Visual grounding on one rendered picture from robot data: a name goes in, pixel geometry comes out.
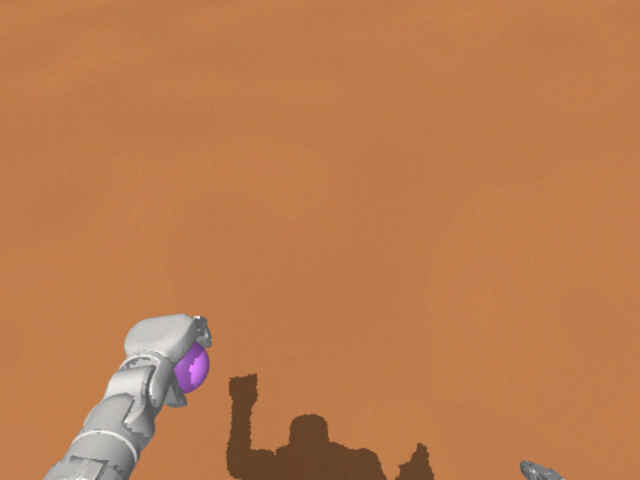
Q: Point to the ball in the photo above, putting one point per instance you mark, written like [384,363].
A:
[192,369]

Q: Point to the left robot arm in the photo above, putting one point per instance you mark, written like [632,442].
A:
[121,425]

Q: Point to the right robot hand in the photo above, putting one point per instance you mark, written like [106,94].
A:
[533,471]

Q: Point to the left robot hand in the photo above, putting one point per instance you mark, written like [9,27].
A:
[171,336]

